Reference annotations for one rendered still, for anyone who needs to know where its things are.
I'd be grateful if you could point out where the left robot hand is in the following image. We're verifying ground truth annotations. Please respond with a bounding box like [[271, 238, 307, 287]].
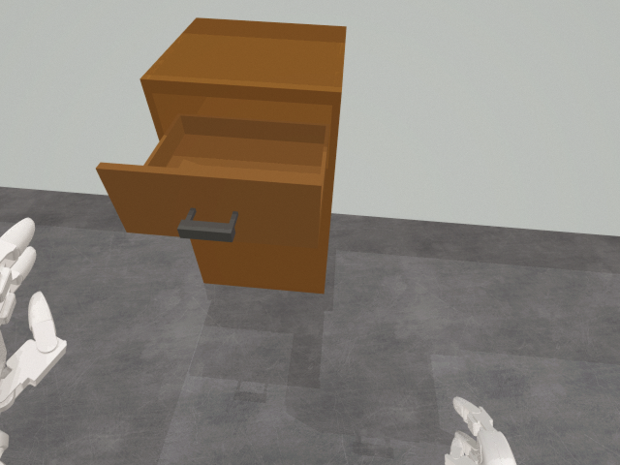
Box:
[[0, 218, 67, 413]]

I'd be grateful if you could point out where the cabinet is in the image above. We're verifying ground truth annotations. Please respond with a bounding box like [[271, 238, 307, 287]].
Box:
[[140, 17, 347, 294]]

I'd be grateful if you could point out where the right robot hand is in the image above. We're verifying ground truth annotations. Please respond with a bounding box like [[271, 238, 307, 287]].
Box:
[[445, 397, 516, 465]]

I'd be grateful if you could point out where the handle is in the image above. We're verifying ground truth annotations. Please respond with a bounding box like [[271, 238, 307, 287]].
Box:
[[177, 208, 238, 242]]

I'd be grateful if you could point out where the drawer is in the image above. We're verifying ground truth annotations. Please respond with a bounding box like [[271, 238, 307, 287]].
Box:
[[96, 113, 329, 249]]

